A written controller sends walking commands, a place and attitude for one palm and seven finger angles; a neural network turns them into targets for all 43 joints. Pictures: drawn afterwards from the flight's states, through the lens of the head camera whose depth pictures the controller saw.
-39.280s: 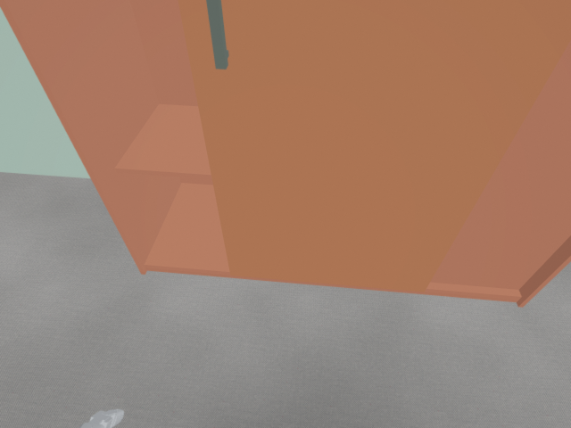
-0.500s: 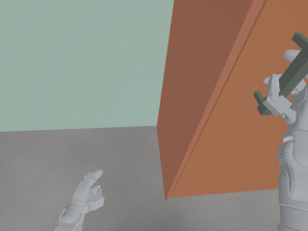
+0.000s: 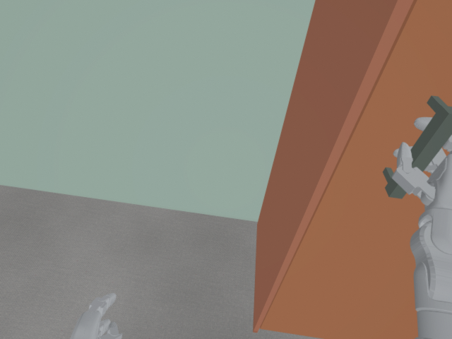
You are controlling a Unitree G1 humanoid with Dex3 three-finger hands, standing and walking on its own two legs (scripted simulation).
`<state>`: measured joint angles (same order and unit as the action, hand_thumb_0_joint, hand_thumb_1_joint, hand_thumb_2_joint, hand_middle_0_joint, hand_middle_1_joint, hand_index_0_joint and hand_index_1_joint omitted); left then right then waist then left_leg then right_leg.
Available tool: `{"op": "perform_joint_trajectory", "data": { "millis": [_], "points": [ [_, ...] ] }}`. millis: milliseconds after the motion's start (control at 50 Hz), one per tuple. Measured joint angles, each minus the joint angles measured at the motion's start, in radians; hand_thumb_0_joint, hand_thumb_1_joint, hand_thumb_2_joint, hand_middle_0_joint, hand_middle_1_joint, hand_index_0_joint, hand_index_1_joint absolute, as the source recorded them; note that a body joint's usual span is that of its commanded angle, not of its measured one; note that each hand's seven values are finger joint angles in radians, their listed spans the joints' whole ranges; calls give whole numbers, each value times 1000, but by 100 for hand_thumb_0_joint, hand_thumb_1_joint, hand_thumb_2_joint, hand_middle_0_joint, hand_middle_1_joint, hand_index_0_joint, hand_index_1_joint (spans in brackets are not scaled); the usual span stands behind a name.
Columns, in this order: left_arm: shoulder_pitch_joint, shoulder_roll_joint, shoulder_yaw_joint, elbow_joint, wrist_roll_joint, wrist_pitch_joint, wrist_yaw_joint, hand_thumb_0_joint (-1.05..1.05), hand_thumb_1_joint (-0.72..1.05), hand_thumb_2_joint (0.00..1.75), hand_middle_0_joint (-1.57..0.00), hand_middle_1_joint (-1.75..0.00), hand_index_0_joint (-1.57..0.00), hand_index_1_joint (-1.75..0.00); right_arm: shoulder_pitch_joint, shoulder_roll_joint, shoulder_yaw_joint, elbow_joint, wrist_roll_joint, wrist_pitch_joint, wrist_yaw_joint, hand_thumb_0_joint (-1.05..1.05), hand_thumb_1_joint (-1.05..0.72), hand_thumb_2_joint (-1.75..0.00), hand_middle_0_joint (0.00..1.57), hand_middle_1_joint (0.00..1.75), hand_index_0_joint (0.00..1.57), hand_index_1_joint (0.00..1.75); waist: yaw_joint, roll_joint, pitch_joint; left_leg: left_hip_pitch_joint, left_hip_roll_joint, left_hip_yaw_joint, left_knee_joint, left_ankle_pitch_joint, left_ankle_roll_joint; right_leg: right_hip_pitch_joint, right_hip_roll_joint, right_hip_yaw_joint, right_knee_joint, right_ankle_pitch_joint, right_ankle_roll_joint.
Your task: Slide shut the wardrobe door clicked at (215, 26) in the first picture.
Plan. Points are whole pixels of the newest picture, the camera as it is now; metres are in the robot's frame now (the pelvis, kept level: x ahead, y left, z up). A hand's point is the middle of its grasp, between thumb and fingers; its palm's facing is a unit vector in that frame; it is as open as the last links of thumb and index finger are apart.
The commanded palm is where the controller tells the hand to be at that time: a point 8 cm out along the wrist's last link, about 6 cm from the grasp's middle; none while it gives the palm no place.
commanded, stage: stop walking and hold the door there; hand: right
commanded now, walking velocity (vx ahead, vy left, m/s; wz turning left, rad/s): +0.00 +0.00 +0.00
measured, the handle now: (414, 149) +0.37 -0.24 +0.24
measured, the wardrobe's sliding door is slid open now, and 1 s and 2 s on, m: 0.00 0.00 0.00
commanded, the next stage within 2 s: loosen the grip on the handle in 1.10 s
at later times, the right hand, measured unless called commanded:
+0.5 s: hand (405, 169) +0.33 -0.22 +0.22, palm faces +0.24 +0.97 -0.10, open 6.7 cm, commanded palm +0.31 -0.25 +0.21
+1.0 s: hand (401, 169) +0.33 -0.21 +0.22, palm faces +0.28 +0.96 -0.08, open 6.7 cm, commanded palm +0.30 -0.24 +0.21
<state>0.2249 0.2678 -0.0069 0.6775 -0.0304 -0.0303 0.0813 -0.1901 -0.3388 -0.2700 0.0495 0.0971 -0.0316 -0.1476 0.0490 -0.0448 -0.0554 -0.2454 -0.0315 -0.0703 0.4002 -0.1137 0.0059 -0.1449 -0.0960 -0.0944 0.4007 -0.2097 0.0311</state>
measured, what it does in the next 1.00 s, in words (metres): stands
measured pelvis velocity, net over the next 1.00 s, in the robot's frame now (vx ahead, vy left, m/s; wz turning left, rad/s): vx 0.02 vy -0.04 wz -0.02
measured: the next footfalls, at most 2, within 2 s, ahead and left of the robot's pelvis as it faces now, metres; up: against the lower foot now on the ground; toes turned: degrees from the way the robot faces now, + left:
none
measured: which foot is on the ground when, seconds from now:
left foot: down 0.00-1.00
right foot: down 0.00-1.00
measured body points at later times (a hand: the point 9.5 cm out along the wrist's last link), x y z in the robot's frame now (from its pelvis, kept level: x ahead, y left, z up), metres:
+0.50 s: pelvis +0.00 -0.05 +0.00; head -0.02 -0.04 +0.45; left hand +0.17 +0.17 -0.10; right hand +0.31 -0.27 +0.23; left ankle +0.07 +0.11 -0.74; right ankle +0.00 -0.16 -0.74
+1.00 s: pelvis +0.02 -0.04 +0.00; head +0.01 -0.02 +0.45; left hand +0.21 +0.18 -0.09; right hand +0.31 -0.26 +0.23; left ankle +0.07 +0.11 -0.74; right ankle +0.00 -0.16 -0.74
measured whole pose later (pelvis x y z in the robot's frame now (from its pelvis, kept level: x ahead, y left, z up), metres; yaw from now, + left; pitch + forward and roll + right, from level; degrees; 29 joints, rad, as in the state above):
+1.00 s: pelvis +0.02 -0.04 +0.00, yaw -1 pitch -2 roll +0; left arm 0.14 0.21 -0.02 0.66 -0.02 0.01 0.08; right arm -0.14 -0.22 -0.13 -0.15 0.09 -0.06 -0.18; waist -0.01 -0.04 -0.02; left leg -0.23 0.04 -0.08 0.42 -0.16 -0.05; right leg -0.14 -0.03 -0.10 0.42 -0.26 0.00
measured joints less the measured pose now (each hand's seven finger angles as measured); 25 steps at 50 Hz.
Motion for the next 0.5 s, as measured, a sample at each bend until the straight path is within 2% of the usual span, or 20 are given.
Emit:
{"op": "perform_joint_trajectory", "data": {
  "millis": [80,260,500],
  "points": [
    [10,-13,-7,12,2,0,4,2,91,89,-20,-30,-19,-30,-9,12,18,0,-3,-12,2,-6,-67,-75,46,140,20,131,-5,1,0,-10,14,-19,-4,9,-18,-9,15,-17,4,2,-1],
    [0,-50,-22,21,4,-1,8,2,90,89,-20,-30,-20,-30,-19,49,67,-35,-7,-31,4,-6,-65,-77,46,140,22,133,-19,13,10,-23,52,-52,12,1,-54,-15,55,-45,20,-12,-30],
    [-57,-77,-28,11,13,9,4,2,90,89,-20,-30,-20,-30,-16,99,130,-98,-14,-39,-5,-5,-66,-80,45,140,20,134,-44,20,29,-10,81,-53,25,-23,-72,-5,84,-44,29,-31,-52]
  ]
}}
